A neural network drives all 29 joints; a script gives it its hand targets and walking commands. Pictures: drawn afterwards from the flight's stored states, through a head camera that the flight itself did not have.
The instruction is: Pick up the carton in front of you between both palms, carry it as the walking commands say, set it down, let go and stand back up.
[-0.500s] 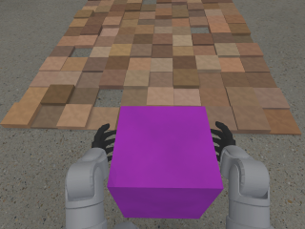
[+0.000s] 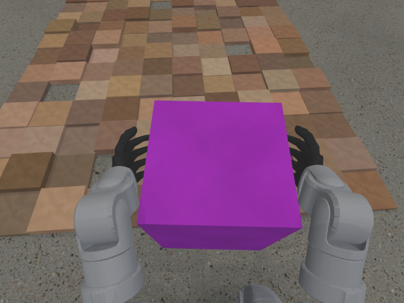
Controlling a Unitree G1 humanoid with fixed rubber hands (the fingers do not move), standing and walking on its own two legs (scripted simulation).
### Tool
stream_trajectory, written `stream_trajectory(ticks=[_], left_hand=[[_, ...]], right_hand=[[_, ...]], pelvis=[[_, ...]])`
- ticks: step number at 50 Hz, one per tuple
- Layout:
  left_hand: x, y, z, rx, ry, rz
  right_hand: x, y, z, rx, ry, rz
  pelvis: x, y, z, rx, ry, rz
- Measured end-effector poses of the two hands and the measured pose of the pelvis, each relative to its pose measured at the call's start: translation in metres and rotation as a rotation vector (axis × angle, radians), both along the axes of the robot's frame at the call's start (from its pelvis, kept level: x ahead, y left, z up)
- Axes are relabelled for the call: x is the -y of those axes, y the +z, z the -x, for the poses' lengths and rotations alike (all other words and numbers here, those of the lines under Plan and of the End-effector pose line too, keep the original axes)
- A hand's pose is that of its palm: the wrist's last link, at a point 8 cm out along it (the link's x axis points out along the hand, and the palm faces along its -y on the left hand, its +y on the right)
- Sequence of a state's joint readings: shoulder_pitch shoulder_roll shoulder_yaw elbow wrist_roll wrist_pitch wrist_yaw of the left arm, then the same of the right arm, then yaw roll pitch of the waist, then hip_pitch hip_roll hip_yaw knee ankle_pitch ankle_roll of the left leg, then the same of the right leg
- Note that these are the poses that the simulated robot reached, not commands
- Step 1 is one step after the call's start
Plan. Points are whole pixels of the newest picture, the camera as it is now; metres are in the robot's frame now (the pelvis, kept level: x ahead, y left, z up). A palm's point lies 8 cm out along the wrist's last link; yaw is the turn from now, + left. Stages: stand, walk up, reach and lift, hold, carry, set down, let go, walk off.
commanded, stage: carry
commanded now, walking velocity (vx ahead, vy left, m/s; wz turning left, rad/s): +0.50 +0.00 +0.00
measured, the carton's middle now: (214, 185) +0.31 -0.01 +0.05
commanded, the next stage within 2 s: none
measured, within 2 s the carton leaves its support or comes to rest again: neither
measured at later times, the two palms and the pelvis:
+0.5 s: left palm (155, 46) +0.70 +0.13 +0.11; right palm (264, 39) +0.74 -0.17 +0.10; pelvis +0.32 -0.05 -0.01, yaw +2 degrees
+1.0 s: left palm out of the picture +1.09 +0.08 +0.20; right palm out of the picture +1.06 -0.22 +0.20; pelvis +0.68 -0.02 +0.04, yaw +0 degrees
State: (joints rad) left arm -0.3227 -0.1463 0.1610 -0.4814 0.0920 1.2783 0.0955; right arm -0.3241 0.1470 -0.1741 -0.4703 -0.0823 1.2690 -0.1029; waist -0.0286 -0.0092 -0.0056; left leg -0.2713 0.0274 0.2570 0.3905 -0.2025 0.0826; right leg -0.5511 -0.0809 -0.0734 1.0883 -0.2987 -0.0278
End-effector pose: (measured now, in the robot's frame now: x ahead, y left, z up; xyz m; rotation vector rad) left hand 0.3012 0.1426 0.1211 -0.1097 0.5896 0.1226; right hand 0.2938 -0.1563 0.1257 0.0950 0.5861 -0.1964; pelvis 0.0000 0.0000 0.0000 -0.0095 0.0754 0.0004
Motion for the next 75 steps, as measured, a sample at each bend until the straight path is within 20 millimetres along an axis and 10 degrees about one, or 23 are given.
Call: stream_trajectory(ticks=[8,16,26,39,48,54,58,75], left_hand=[[0.004,0.032,-0.139,0.016,-0.012,-0.084],[0.015,0.008,-0.279,-0.108,0.029,-0.152],[0.012,-0.011,-0.415,-0.165,0.084,-0.093],[0.007,0.005,-0.626,-0.054,0.015,-0.041],[0.055,0.064,-0.757,0.005,-0.089,-0.026],[0.061,0.085,-0.839,0.024,-0.055,-0.072],[0.053,0.074,-0.882,-0.014,-0.004,-0.125],[0.03,-0.001,-1.06,-0.186,0.057,-0.094]], right_hand=[[0.004,0.031,-0.149,0.012,0.074,0.063],[0.014,-0.005,-0.311,-0.103,0.176,0.06],[0.011,-0.02,-0.458,-0.161,0.169,0.019],[0.008,0.001,-0.636,-0.055,0.059,0.031],[0.053,0.057,-0.73,0.002,-0.079,0.002],[0.062,0.082,-0.833,0.016,-0.003,0.028],[0.055,0.067,-0.899,-0.018,0.096,0.049],[0.03,-0.009,-1.091,-0.186,0.121,0.013]], pelvis=[[0.011,-0.003,-0.107,0.0,0.027,-0.008],[0.037,-0.032,-0.224,0.016,0.046,-0.012],[0.048,-0.008,-0.336,-0.031,0.038,-0.037],[0.014,-0.005,-0.536,-0.028,0.008,-0.049],[0.01,0.039,-0.652,-0.042,-0.001,-0.001],[0.035,0.023,-0.751,-0.015,0.003,-0.029],[0.052,-0.003,-0.809,0.009,0.008,-0.027],[0.051,0.01,-1.005,-0.031,0.012,-0.036]])
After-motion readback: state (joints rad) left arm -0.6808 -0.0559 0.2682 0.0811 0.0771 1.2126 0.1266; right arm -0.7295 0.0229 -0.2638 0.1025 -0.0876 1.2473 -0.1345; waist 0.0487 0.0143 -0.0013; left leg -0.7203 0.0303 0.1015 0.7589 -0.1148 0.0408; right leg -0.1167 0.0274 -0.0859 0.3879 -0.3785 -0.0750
